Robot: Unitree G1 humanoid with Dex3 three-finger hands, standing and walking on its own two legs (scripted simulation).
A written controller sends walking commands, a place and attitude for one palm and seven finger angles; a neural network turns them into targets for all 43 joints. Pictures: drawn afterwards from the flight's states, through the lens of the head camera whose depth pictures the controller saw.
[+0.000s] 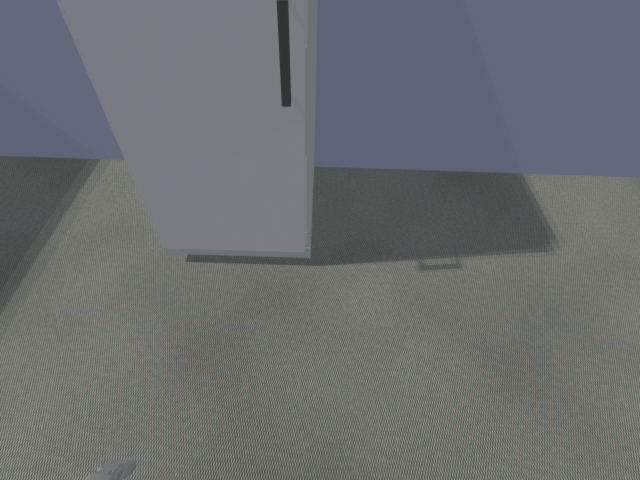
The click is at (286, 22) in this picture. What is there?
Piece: fridge door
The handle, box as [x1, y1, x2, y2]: [277, 0, 290, 106]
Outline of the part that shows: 277,0 282,106 290,106 287,0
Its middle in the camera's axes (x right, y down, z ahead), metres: -0.08 -0.43 +0.90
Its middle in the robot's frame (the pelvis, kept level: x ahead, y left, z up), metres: +0.97 +0.14 +0.09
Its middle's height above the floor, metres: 0.86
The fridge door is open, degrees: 0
